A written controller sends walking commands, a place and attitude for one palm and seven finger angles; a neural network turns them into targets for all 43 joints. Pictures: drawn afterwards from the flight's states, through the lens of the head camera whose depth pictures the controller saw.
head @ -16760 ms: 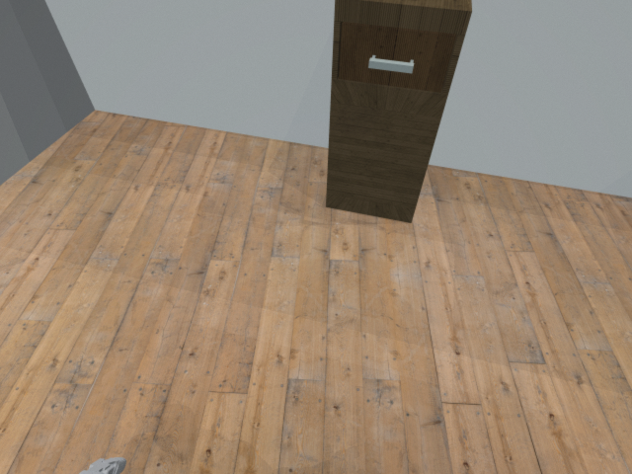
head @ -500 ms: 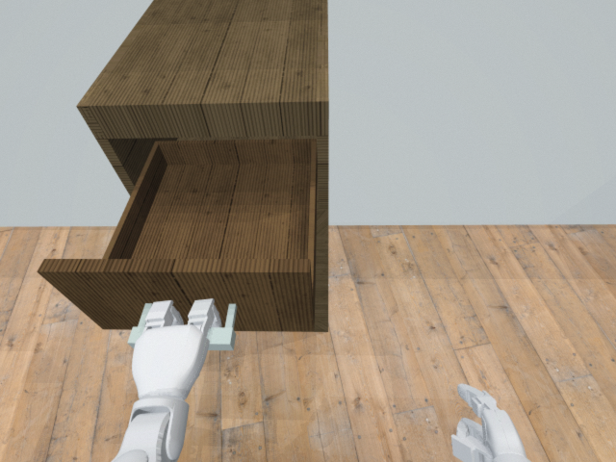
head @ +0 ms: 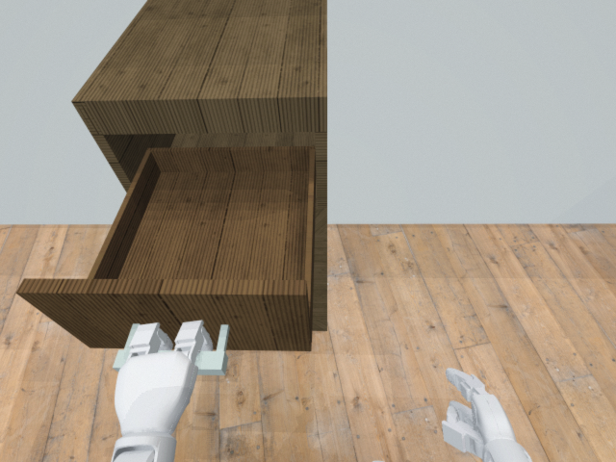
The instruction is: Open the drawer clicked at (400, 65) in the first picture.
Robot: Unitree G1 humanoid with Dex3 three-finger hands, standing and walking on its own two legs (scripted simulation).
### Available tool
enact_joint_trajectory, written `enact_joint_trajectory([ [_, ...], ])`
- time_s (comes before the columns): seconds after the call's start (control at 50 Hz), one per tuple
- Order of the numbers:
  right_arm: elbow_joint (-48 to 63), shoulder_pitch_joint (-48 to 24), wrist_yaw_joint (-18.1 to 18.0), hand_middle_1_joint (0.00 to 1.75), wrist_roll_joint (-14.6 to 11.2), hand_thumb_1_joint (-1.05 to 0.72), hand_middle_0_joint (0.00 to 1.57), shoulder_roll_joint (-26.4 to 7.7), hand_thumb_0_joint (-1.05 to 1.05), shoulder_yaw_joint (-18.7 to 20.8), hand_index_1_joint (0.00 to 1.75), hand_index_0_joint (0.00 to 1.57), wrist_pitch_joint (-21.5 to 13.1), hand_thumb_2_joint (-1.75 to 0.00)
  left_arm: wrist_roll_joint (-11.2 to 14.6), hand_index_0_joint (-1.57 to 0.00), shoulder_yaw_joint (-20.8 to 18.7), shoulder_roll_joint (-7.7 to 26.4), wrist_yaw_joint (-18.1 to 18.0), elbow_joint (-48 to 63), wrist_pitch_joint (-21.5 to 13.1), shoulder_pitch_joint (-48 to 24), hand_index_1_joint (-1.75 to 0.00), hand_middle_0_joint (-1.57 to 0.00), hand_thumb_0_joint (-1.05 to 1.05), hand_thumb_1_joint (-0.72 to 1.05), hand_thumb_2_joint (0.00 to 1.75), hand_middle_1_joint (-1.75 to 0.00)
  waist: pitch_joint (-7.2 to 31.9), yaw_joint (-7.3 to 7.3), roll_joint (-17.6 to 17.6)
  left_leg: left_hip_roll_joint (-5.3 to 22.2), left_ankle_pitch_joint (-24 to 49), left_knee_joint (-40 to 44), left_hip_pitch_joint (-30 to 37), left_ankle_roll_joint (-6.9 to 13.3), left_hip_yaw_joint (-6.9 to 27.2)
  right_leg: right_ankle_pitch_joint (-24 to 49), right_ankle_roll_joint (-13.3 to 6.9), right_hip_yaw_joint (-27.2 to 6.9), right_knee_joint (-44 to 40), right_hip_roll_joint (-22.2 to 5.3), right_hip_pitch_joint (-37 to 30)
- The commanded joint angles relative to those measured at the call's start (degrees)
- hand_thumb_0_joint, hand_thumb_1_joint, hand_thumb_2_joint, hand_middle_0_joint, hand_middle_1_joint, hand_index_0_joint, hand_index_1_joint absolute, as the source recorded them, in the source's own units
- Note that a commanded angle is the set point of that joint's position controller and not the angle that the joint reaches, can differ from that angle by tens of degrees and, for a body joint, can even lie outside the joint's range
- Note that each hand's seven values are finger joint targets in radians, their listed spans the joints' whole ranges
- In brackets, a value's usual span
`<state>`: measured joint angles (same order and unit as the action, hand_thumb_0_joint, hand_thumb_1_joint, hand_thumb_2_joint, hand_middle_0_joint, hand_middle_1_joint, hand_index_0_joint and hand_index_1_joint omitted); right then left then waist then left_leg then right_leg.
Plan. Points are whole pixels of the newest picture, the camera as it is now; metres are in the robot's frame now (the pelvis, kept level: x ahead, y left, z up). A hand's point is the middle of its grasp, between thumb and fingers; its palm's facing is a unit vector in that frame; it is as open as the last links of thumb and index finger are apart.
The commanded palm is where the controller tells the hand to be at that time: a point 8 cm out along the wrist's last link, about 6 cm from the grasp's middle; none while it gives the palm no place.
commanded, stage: pull the drawer open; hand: left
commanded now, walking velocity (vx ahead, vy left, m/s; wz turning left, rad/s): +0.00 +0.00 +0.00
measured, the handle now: (175, 346) +0.26 +0.20 +0.00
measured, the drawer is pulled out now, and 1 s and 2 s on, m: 0.30 0.30 0.30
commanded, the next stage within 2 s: open the thumb to release the handle in 0.08 s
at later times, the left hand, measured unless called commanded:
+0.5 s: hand (167, 387) +0.22 +0.21 -0.03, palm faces +0.00 -0.08 -1.00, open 8.1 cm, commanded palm +0.19 +0.21 +0.02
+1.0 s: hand (167, 388) +0.22 +0.21 -0.03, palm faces +0.02 -0.09 -1.00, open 13.6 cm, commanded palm +0.20 +0.20 +0.02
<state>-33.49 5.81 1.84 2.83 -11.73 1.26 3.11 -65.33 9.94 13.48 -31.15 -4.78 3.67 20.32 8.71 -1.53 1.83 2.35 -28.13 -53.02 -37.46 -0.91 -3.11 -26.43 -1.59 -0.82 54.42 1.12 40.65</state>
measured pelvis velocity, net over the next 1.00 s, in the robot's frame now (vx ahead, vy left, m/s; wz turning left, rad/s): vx -0.02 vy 0.01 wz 0.04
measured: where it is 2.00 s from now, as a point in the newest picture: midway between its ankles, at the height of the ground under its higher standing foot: outside the picture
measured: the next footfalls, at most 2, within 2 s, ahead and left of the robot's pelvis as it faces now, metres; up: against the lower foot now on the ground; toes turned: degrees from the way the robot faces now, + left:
none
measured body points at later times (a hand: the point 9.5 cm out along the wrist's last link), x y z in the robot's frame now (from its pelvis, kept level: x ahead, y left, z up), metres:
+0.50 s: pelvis -0.01 +0.00 +0.00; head +0.05 -0.03 +0.45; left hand +0.21 +0.21 +0.03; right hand +0.20 -0.22 -0.11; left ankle -0.02 +0.13 -0.69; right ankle +0.00 -0.10 -0.69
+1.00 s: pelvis -0.02 +0.01 +0.00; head +0.02 -0.02 +0.45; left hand +0.21 +0.21 +0.03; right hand +0.18 -0.21 -0.11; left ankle -0.02 +0.13 -0.69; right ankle +0.00 -0.10 -0.69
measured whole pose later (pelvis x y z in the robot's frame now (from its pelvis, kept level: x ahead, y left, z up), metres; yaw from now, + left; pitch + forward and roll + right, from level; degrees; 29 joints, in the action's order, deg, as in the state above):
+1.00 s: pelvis -0.02 +0.01 +0.00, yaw +2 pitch +11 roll +0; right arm -36.8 6.9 -1.4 2.8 -12.2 1.9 3.0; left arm -64.8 12.0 13.4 -30.2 -12.7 5.9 10.1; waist 7.6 -2.9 2.6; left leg 1.0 -26.0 -53.2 -38.6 -0.2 -1.3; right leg -24.6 -1.0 0.8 53.4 -0.2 40.4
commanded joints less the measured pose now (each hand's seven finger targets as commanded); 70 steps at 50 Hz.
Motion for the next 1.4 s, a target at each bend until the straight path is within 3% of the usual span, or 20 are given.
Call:
enact_joint_trajectory([
  [0.0, 9.42, -6.08, 0.30, 0.30, -0.24, -0.90, 0.20, -5.67, 0.00, 1.84, 0.30, 0.20, -2.64, -0.90, 0.50, -0.40, -3.52, 5.72, -3.17, 11.17, 0.44, 9.47, -1.35, -0.40, 0.00, 0.90, 0.90, -1.35, 11.56, -2.89, -2.40, -4.05, 23.20, 3.97, 6.07, 1.38, 1.51, 27.36, -1.46, -0.52, -5.80, 1.38, -9.43],
  [0.14, 9.60, -5.82, 0.22, 0.30, -0.01, -0.90, 0.20, -5.87, 0.00, 1.87, 0.30, 0.20, -2.95, -0.90, 0.63, -0.40, -4.85, 6.87, -3.70, 12.16, 0.36, 10.70, -1.35, -0.40, 0.00, 0.90, 0.90, -1.35, 12.33, -3.10, -3.24, -4.26, 23.19, 3.08, 5.27, 1.37, 1.50, 29.76, -1.33, -1.47, -5.17, 1.18, -9.92],
  [0.16, 6.82, -6.10, -0.82, 0.30, 0.36, -0.90, 0.20, -6.83, 0.00, 1.95, 0.30, 0.20, -2.14, -0.90, -0.93, -0.40, -6.47, 9.94, -4.23, 10.81, 0.84, -7.50, -1.35, -0.40, 0.00, 0.90, 0.90, -1.35, 11.88, 0.59, -4.05, -4.21, 19.87, 2.02, 4.21, 1.56, 2.05, 27.49, -1.06, -1.80, -5.29, 0.74, -6.27],
  [0.18, 7.04, -5.92, -1.39, 0.30, 0.83, -0.90, 0.20, -6.16, 0.00, 2.24, 0.30, 0.20, -2.55, -0.90, -1.84, -0.40, -6.53, 8.68, -4.81, 9.55, 0.84, -8.14, -1.34, -0.40, 0.00, 0.83, 0.87, -1.34, 11.45, -0.56, -2.89, -4.37, 18.30, 2.05, 4.09, 1.57, 1.72, 24.75, -1.01, -1.35, -5.54, 0.85, -5.68],
  [0.22, 6.78, -5.45, -1.91, 0.30, 0.32, -0.90, 0.20, -6.23, 0.00, 2.51, 0.30, 0.20, -2.95, -0.90, -0.58, -0.38, -6.81, 8.22, -4.99, 7.22, 1.88, -5.34, -1.33, -0.38, 0.00, 0.69, 0.81, -1.33, 13.10, -1.04, -3.29, -4.45, 18.70, 2.74, 5.20, 1.69, 1.46, 25.53, -1.08, -0.76, -6.46, 0.93, -7.92],
  [0.32, 6.26, -6.01, -3.30, 0.30, -0.46, -0.90, 0.20, -6.67, 0.00, 2.28, 0.30, 0.20, -2.77, -0.90, 1.57, -0.36, -3.27, 6.59, -2.13, 6.62, 4.04, -8.19, -1.29, -0.36, 0.00, 0.34, 0.66, -1.29, 13.51, -0.29, -4.89, -4.72, 18.44, 4.26, 6.31, 2.02, 1.15, 25.71, -0.46, -0.45, -8.61, 0.42, -10.52],
  [0.42, 5.24, -5.81, -4.39, 0.30, -0.46, -0.90, 0.20, -6.50, 0.00, 1.81, 0.30, 0.20, -3.03, -0.90, 1.39, -0.33, -5.21, 9.10, -0.35, 3.94, 1.95, -10.31, -1.25, -0.33, 0.00, -0.01, 0.51, -1.25, 11.19, -0.95, -5.21, -4.79, 16.18, 5.33, 5.56, 2.02, 1.21, 22.55, -0.33, -0.55, -9.83, 0.17, -10.35],
  [0.56, 5.75, -5.45, -3.82, 0.30, -0.07, -0.90, 0.20, -6.04, 0.00, 2.22, 0.30, 0.20, -3.32, -0.90, 0.46, -0.30, -4.09, 7.36, -1.10, 4.06, -0.31, -10.27, -1.20, -0.30, 0.00, -0.50, 0.30, -1.20, 11.99, -1.53, -3.44, -4.68, 15.64, 5.13, 5.99, 1.90, 1.26, 19.05, -0.66, 0.13, -9.37, 0.28, -8.54],
  [0.62, 5.12, -5.57, -3.95, 0.30, -0.17, -0.90, 0.20, -6.38, 0.00, 2.21, 0.30, 0.20, -3.17, -0.90, 0.22, -0.30, -5.02, 8.52, -1.49, 2.43, 0.11, -13.92, -1.20, -0.30, 0.00, -0.50, 0.30, -1.20, 10.23, -0.72, -4.41, -4.59, 13.84, 5.39, 4.99, 1.87, 1.54, 16.33, -0.72, 0.11, -9.85, 0.40, -7.25],
  [0.7, 5.54, -5.77, -3.90, 0.30, -0.32, -0.90, 0.20, -6.29, 0.00, 2.13, 0.30, 0.20, -3.03, -0.90, 0.40, -0.30, -2.94, 6.85, -1.42, 2.74, 0.84, -15.00, -1.20, -0.30, 0.00, -0.50, 0.30, -1.20, 10.48, -0.74, -2.99, -4.59, 13.34, 5.79, 5.68, 1.96, 1.44, 14.91, -0.69, 0.69, -10.06, 0.36, -6.93],
  [0.74, 5.25, -5.60, -4.19, 0.30, -0.34, -0.90, 0.20, -6.31, 0.00, 2.16, 0.30, 0.20, -2.90, -0.90, 0.20, -0.30, -4.78, 8.58, -1.53, 1.76, 1.06, -15.75, -1.20, -0.30, 0.00, -0.50, 0.30, -1.20, 10.67, -1.05, -3.64, -4.58, 13.11, 5.94, 5.59, 1.93, 1.40, 14.40, -0.70, 0.48, -10.21, 0.49, -7.09],
  [0.76, 5.95, -5.67, -3.69, 0.30, -0.17, -0.90, 0.20, -6.07, 0.00, 2.14, 0.30, 0.20, -3.07, -0.90, 0.54, -0.30, 0.60, 3.70, -1.20, 3.76, 1.20, -15.26, -1.20, -0.30, 0.00, -0.50, 0.30, -1.20, 11.43, -0.57, -2.60, -4.51, 13.71, 6.08, 6.68, 1.98, 1.65, 14.59, -0.81, 0.87, -10.04, 0.43, -6.95],
  [0.82, 5.39, -5.55, -3.79, 0.30, -0.35, -0.90, 0.20, -6.47, 0.00, 2.23, 0.30, 0.20, -2.78, -0.90, 0.48, -0.30, -1.69, 6.07, -1.15, 2.30, 1.52, -15.94, -1.20, -0.30, 0.00, -0.50, 0.30, -1.20, 10.63, -0.46, -3.70, -4.28, 14.14, 6.31, 6.70, 1.86, 1.98, 14.41, -0.96, 1.37, -10.02, 0.73, -6.49],
  [0.98, 5.22, -5.08, -3.65, 0.30, -0.26, -0.90, 0.20, -6.25, 0.00, 2.27, 0.30, 0.20, -2.72, -0.90, -0.22, -0.30, 1.47, 3.83, -1.06, 2.07, 1.36, -20.66, -1.20, -0.30, 0.00, -0.50, 0.30, -1.20, 10.11, 0.13, -3.82, -4.00, 12.92, 6.63, 6.89, 1.98, 2.44, 11.92, -1.06, 2.11, -9.84, 0.64, -4.70],
  [1.02, 4.57, -5.01, -3.93, 0.30, -0.33, -0.90, 0.20, -6.48, 0.00, 2.29, 0.30, 0.20, -2.73, -0.90, -0.16, -0.30, 0.55, 4.90, -1.05, 0.63, 1.52, -23.24, -1.20, -0.30, 0.00, -0.50, 0.30, -1.20, 9.70, 0.46, -3.99, -4.01, 11.95, 6.79, 6.60, 2.04, 2.44, 10.83, -1.06, 1.87, -10.38, 0.57, -4.52],
  [1.12, 5.42, -5.22, -3.99, 0.30, -0.39, -0.90, 0.20, -6.30, 0.00, 2.45, 0.30, 0.20, -2.57, -0.90, 0.31, -0.30, 0.69, 5.65, -1.10, 5.94, 1.68, -24.61, -1.20, -0.30, 0.00, -0.50, 0.30, -1.20, 13.90, -0.24, -1.32, -4.06, 14.27, 7.59, 10.23, 2.00, 2.53, 12.05, -1.35, 2.06, -10.46, 0.74, -6.87],
  [1.2, 5.74, -5.76, -4.21, 0.30, -0.62, -0.90, 0.20, -6.08, 0.00, 2.02, 0.30, 0.20, -2.47, -0.90, 1.68, -0.30, 0.13, 6.63, -0.27, 8.92, 1.69, -24.60, -1.20, -0.30, 0.00, -0.50, 0.30, -1.20, 12.01, -0.27, -2.34, -4.05, 14.21, 9.19, 11.50, 2.16, 2.52, 11.99, -1.01, 2.21, -12.16, 0.59, -8.48],
  [1.24, 5.88, -6.14, -4.34, 0.30, -0.49, -0.90, 0.20, -5.99, 0.00, 1.87, 0.30, 0.20, -2.34, -0.90, 1.47, -0.30, -1.86, 8.18, -0.17, 9.91, 1.68, -22.30, -1.20, -0.30, 0.00, -0.50, 0.30, -1.20, 12.45, -1.28, -1.88, -4.12, 15.58, 9.85, 12.13, 2.05, 2.16, 13.61, -1.06, 1.73, -12.65, 0.63, -10.35],
  [1.3, 6.30, -6.83, -3.80, 0.30, -0.86, -0.90, 0.20, -5.77, 0.00, 1.72, 0.30, 0.20, -2.12, -0.90, 2.24, -0.30, 0.06, 6.34, 0.70, 10.98, 2.17, -20.67, -1.20, -0.30, 0.00, -0.50, 0.30, -1.20, 9.54, -1.05, -2.10, -4.06, 15.59, 11.39, 12.92, 1.98, 2.15, 13.19, -1.04, 2.06, -14.02, 0.67, -11.22],
  [1.38, 6.56, -7.43, -3.25, 0.30, -1.07, -0.90, 0.20, -5.76, 0.00, 1.56, 0.30, 0.20, -1.63, -0.90, 2.15, -0.30, 0.53, 6.62, 2.14, 13.45, 3.17, -20.80, -1.20, -0.30, 0.00, -0.50, 0.30, -1.20, 9.12, -1.37, -2.06, -3.95, 17.07, 13.30, 15.06, 1.91, 2.16, 14.03, -1.10, 1.94, -15.32, 0.82, -13.41],
])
